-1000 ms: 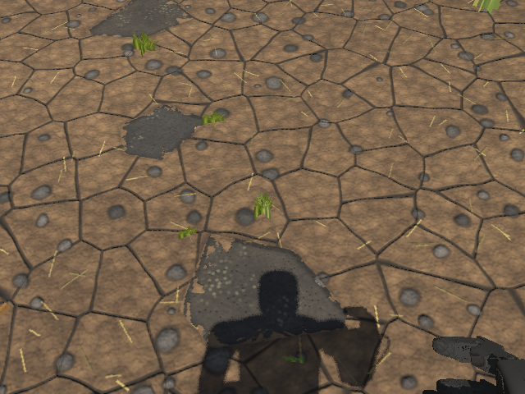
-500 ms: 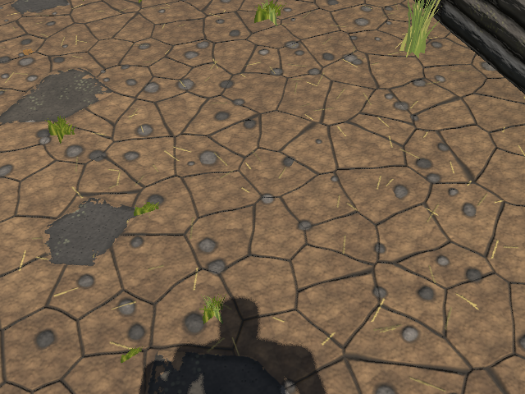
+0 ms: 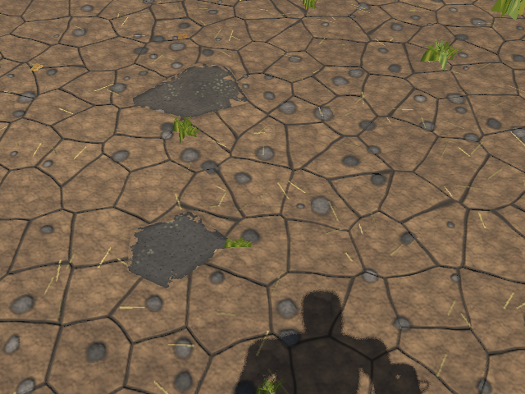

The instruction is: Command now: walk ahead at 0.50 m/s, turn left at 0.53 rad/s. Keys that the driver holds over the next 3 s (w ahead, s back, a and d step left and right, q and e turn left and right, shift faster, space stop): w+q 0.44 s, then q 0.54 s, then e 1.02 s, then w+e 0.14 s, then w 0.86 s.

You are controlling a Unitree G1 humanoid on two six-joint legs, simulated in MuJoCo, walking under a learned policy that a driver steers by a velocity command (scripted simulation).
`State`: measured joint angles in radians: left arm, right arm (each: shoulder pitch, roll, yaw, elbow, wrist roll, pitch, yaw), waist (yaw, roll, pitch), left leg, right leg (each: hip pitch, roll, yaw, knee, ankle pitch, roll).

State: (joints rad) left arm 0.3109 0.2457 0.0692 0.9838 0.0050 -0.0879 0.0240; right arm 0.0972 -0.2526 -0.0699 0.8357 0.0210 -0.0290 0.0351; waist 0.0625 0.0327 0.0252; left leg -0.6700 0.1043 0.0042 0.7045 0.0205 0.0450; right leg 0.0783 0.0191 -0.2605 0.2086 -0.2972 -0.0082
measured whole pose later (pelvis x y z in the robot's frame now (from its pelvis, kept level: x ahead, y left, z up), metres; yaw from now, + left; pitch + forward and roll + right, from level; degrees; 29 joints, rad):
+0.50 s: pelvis +0.29 +0.05 +0.01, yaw +17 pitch +2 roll +0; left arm -0.02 0.28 0.06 0.76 0.00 -0.10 0.00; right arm 0.33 -0.27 -0.08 0.81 0.02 -0.05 -0.01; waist -0.08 -0.04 0.04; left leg -0.11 -0.11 -0.15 0.37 -0.28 0.09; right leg -0.61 -0.05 0.10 0.54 0.06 0.05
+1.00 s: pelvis +0.43 +0.07 +0.00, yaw +36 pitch +1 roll -2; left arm 0.10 0.31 0.07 0.80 -0.01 0.00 0.01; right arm 0.16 -0.31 -0.08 0.63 0.01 0.07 0.00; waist 0.02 0.00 0.07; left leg -0.42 0.06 0.02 0.70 -0.28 -0.01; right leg -0.27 -0.07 -0.19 0.43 -0.17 0.01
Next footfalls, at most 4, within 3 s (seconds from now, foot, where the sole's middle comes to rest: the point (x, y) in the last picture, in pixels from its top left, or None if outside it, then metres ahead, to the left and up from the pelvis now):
0.12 left None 0.24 0.12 -0.77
0.60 right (289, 362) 0.57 -0.01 -0.77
1.04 left None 0.42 0.21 -0.77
1.50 right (284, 387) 0.50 0.00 -0.77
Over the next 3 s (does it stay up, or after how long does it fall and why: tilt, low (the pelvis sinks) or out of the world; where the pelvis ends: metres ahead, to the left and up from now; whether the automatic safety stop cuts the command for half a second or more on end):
stays up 0.83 0.07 -0.02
